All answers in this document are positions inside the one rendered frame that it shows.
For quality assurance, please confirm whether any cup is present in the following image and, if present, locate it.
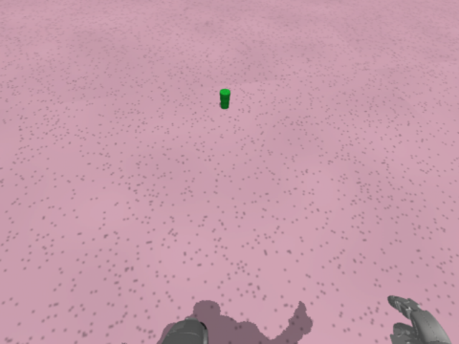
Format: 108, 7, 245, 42
220, 89, 230, 109

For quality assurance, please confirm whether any right robot hand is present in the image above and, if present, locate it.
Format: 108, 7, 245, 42
387, 296, 452, 344

